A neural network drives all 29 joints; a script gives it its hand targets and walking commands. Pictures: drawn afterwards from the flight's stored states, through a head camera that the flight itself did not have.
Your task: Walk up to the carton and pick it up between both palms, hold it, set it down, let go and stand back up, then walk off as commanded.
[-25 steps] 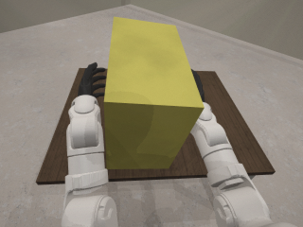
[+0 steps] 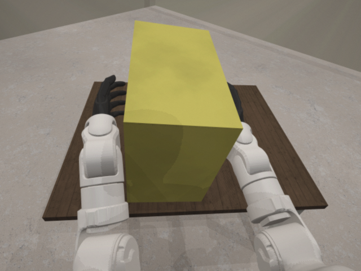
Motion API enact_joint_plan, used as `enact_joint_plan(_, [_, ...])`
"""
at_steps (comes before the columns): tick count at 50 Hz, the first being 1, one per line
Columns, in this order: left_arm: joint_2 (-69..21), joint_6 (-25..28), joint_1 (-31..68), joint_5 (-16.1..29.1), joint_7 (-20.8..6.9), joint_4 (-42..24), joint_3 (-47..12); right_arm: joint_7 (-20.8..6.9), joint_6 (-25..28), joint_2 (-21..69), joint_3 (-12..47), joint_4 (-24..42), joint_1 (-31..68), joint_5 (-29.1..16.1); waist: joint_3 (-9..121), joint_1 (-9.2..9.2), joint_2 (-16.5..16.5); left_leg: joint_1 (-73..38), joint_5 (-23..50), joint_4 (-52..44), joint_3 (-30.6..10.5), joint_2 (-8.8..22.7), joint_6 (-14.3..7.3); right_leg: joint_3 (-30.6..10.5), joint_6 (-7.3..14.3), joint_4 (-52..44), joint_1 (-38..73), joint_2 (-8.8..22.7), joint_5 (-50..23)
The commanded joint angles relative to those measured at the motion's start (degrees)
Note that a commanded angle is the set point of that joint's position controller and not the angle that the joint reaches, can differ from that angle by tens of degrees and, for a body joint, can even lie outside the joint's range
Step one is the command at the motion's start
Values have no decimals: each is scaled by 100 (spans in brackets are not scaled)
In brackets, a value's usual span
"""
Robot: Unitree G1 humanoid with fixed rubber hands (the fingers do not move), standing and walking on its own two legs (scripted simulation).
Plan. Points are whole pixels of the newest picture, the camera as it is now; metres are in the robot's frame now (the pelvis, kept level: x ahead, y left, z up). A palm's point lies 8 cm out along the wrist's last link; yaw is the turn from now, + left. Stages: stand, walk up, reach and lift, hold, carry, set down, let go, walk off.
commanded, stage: hold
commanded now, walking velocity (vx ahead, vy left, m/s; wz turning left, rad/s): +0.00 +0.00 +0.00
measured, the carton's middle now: (169, 113) +0.41 +0.00 +0.16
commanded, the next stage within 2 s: set down in 0.60 s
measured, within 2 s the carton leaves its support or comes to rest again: neither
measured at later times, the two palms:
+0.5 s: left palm (103, 116) +0.36 +0.13 +0.19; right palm (231, 120) +0.36 -0.13 +0.18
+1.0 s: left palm (102, 110) +0.37 +0.14 +0.20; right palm (229, 113) +0.37 -0.13 +0.18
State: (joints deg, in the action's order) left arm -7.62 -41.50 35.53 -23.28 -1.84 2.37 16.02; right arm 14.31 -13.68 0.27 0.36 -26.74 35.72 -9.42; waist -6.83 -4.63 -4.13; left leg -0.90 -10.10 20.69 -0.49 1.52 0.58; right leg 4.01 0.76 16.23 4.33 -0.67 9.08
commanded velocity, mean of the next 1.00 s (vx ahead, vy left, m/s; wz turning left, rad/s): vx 0.00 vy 0.00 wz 0.00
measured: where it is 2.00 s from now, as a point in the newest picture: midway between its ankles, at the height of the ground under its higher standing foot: outside the picture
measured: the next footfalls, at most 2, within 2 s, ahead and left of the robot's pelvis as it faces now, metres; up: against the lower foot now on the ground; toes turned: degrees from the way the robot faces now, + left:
none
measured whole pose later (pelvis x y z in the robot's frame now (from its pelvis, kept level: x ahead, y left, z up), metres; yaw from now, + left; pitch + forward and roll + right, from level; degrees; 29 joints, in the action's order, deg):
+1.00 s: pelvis +0.01 +0.00 +0.00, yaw +0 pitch -11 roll +0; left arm -7.7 -32.7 36.6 -25.0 -3.9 6.9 17.6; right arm 11.6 -4.8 4.2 -6.5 -30.1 36.2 -2.7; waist -6.8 -3.3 -5.4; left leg -2.4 -9.1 17.7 -0.3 0.9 0.6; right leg 4.3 0.8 15.7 4.8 0.0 9.5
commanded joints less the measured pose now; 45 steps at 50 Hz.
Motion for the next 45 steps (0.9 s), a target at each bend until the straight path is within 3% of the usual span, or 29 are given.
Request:
enact_joint_plan(1, [-2855,189,2838,783,-728,-19,-2657,-412,365,3149,2077,1602,4354,-235,2179,-49,423,-528,1151,-234,278,-285,-60,179,-376,-208,170,-244,-971])
enact_joint_plan(14, [-2897,206,2833,849,-710,-140,-2783,-390,380,3165,2181,1708,4337,-302,2320,-77,447,-610,1347,-179,264,-282,-16,192,-378,-176,196,-261,-1139])
enact_joint_plan(30, [-2906,188,2881,810,-708,-49,-2744,-435,382,3126,2050,1605,4372,-237,2197,-84,512,-555,1164,-243,265,-263,-22,206,-346,-214,122,-262,-835])
enact_joint_plan(31, [-2547,179,2976,835,-745,-60,-2709,-496,284,3156,2055,1431,4344,-385,2135,85,403,-570,980,-435,401,-357,-46,314,-242,-287,52,-228,-808])
enact_joint_plan(39, [-2722,441,3183,852,-765,84,-2608,-575,647,3083,1697,1545,4627,-57,2344,9,486,-623,943,-415,421,-346,-28,392,-238,-236,-3,-214,-709])
enact_joint_plan(45, [-2607,761,2580,550,-925,529,-2219,-700,1132,2850,1251,1083,4047,437,1977,-19,478,-660,867,-513,484,-304,-1,468,-228,-279,57,-202,-538])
